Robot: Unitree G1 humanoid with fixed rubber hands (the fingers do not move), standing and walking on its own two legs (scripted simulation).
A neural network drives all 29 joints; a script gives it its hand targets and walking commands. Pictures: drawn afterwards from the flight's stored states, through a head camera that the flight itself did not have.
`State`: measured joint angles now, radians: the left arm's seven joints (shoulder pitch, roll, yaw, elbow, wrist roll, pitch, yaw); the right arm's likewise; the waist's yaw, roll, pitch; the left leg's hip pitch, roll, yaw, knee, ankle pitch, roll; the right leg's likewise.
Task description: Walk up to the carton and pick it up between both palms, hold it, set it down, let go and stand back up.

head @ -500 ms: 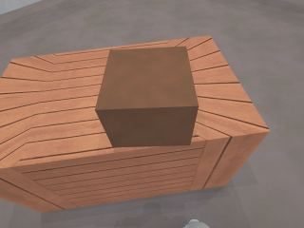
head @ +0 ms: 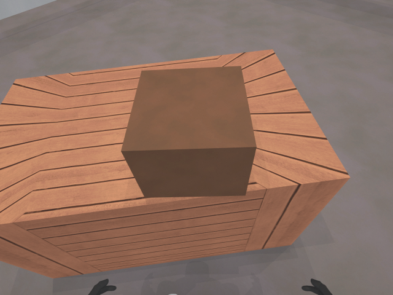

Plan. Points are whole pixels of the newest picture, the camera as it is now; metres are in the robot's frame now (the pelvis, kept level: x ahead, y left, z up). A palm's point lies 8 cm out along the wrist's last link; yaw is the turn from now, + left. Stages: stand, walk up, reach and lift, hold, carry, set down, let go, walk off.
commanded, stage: walk up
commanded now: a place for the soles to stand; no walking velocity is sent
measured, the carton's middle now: (192, 132) +0.53 +0.05 -0.01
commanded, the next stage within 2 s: none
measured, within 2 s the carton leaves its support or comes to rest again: neither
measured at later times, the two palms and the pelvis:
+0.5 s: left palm out of the picture +0.03 +0.26 -0.11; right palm out of the picture +0.01 -0.24 -0.12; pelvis -0.02 +0.01 +0.02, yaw +0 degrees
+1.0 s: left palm out of the picture +0.04 +0.25 -0.11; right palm out of the picture +0.03 -0.24 -0.12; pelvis +0.00 +0.01 +0.02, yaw +0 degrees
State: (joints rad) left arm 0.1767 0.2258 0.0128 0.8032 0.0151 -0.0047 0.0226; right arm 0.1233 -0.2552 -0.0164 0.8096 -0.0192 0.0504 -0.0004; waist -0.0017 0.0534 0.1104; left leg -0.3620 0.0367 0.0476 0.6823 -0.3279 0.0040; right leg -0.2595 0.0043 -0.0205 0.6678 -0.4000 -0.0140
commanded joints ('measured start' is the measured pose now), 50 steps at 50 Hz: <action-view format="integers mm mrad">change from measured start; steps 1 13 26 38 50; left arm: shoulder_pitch -31 50 103 121 165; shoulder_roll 146 137 127 147 133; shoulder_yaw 26 0 -15 -24 -25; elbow -75 -3 76 118 154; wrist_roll -12 -24 -8 -15 -2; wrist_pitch -10 -14 -30 -31 -22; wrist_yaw -9 -13 -11 -3 -9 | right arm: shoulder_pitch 33 75 99 140 139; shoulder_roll -64 -90 -130 -125 -118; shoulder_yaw -3 6 7 17 28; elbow -54 62 140 188 216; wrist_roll -4 16 20 9 7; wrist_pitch -25 -42 -47 -53 -55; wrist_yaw -6 11 2 -5 -3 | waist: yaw -15 -8 2 -16 3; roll -180 -48 -21 -86 -27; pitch -166 -62 -92 -99 -32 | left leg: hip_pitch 182 170 109 190 114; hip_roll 41 63 92 67 56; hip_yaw -58 -110 -165 -108 -151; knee -137 -257 -361 -258 -333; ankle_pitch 307 103 -52 185 -32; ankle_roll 23 32 50 37 44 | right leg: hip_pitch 13 -77 -18 -44 -31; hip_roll -190 -131 -85 -128 -84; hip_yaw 158 151 105 143 105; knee -145 -297 -266 -294 -319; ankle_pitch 612 32 36 178 -52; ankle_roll -87 -47 -36 -41 -34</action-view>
